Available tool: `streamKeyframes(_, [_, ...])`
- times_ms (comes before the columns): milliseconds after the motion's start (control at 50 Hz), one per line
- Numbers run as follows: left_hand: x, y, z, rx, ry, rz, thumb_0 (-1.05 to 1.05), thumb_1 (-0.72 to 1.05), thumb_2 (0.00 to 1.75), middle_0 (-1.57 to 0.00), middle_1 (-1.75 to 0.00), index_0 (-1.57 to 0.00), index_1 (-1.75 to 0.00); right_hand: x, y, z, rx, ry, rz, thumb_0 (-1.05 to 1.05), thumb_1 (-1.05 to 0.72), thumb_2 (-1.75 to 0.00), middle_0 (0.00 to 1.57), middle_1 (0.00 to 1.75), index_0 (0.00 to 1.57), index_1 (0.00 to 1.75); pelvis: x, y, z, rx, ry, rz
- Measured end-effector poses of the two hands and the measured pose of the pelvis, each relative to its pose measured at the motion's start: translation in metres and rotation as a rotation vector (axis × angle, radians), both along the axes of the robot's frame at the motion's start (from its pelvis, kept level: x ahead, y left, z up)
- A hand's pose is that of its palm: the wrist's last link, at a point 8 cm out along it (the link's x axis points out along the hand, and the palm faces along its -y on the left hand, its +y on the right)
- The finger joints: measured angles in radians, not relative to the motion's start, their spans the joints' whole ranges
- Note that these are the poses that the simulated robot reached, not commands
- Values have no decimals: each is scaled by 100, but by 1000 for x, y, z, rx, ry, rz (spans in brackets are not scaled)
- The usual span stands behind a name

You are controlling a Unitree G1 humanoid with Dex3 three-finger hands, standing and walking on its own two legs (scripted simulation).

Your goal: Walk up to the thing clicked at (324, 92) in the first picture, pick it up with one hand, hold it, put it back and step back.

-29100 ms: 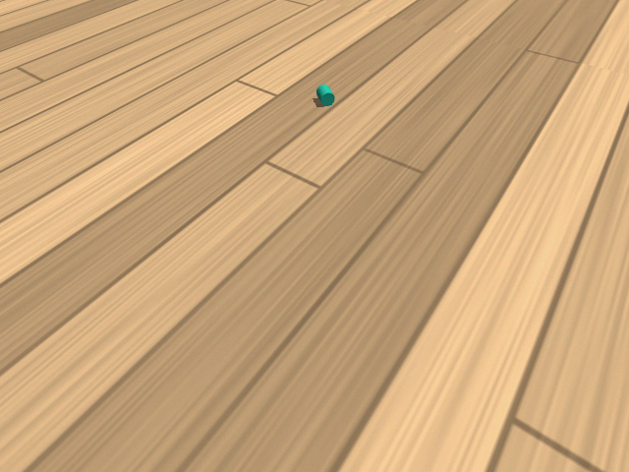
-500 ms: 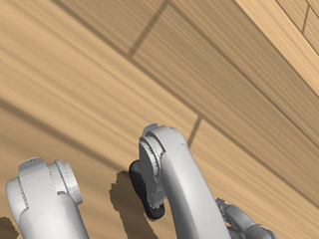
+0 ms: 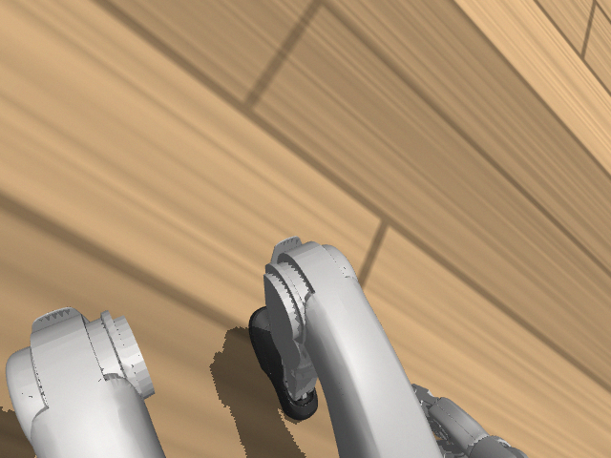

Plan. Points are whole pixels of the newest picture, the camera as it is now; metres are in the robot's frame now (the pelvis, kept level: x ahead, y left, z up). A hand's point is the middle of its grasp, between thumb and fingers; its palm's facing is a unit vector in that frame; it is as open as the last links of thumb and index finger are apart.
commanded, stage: close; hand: left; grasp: from above
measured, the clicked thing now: out of the picture +0.45 +0.35 -0.27
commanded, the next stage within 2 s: settle in 0.20 s
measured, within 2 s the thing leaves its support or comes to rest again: leaves its support in 0.68 s
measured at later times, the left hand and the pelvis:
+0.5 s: hand out of the picture +0.44 +0.35 -0.22, palm faces -0.44 -0.12 -0.89, open 10.6 cm; pelvis +0.00 +0.00 +0.00, yaw +0 degrees
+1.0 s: hand out of the picture +0.44 +0.36 -0.14, palm faces -0.44 -0.07 -0.89, open 10.3 cm; pelvis +0.00 +0.00 +0.03, yaw +3 degrees
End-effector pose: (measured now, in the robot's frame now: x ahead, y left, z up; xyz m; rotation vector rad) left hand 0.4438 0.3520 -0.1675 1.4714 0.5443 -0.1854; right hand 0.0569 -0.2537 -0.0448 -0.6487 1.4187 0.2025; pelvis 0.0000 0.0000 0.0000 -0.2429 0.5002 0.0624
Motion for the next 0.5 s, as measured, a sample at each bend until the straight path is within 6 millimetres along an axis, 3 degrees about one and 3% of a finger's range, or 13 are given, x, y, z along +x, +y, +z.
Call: streamKeyframes(500, [4,1,2,-7,3,9,2,-7,46,-72,-41,-73,-42,-5,-9,3,-35,12,-12,0,-91,-90,21,30,20,30,-2,-2,0,1,-10,-1])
